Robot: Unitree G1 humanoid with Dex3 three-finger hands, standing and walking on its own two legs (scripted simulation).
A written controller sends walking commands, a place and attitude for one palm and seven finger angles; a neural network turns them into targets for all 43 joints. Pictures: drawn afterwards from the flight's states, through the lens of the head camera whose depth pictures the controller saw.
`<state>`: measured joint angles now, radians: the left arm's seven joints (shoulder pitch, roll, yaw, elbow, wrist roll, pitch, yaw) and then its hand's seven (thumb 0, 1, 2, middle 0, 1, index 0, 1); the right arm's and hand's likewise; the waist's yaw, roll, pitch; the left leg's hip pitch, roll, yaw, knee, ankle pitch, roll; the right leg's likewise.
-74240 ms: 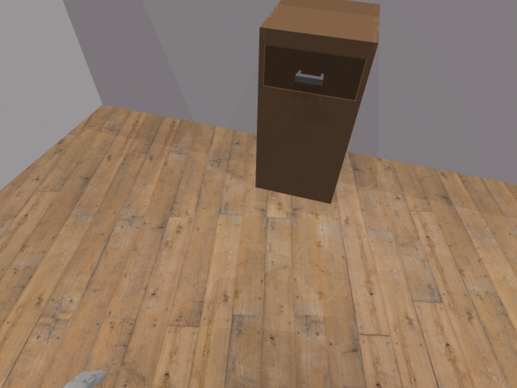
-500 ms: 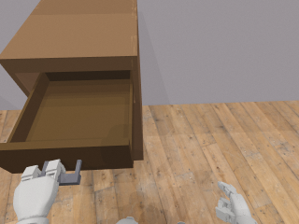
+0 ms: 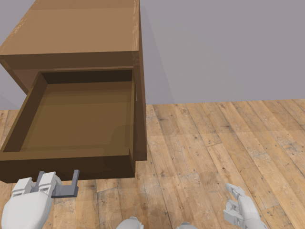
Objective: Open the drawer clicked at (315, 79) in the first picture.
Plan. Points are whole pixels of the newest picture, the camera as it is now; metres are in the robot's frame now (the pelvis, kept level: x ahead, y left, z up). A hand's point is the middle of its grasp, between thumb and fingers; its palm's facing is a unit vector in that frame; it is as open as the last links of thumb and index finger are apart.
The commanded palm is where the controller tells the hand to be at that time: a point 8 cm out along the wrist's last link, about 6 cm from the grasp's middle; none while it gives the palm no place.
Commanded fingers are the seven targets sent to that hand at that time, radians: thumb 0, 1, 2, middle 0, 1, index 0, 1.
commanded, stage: open the thumb to release the handle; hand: left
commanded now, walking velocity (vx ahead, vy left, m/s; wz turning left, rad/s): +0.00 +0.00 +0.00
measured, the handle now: (56, 183) +0.22 +0.26 +0.00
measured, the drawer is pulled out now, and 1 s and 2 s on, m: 0.30 0.30 0.30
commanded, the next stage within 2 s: lift the hand off the handle in 0.56 s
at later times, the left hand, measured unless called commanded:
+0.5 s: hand (38, 213) +0.15 +0.29 -0.02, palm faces -0.04 -0.02 -1.00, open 11.1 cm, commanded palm +0.13 +0.28 +0.03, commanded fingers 0.00 -0.50 0.30 -0.30 -1.20 -0.30 -1.20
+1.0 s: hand (40, 207) +0.16 +0.29 -0.02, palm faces -0.03 -0.02 -1.00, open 13.8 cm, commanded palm +0.15 +0.28 +0.04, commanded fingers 0.00 -0.50 0.30 -0.30 -1.20 -0.30 -1.20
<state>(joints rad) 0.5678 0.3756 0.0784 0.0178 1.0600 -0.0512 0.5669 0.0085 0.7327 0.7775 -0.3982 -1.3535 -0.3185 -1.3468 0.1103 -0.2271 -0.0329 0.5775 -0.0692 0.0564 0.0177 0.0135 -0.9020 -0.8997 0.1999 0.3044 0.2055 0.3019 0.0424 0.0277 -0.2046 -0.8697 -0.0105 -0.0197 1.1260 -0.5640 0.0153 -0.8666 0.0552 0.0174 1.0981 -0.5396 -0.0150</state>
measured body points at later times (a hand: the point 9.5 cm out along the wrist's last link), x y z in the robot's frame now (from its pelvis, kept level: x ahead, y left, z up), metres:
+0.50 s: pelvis -0.01 -0.01 +0.01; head +0.05 -0.01 +0.45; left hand +0.15 +0.29 +0.04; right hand +0.20 -0.23 -0.09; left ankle -0.01 +0.11 -0.66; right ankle -0.01 -0.12 -0.66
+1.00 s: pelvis -0.02 -0.01 +0.00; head +0.04 -0.01 +0.45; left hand +0.16 +0.29 +0.03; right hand +0.19 -0.23 -0.10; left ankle -0.01 +0.11 -0.66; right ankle -0.01 -0.12 -0.66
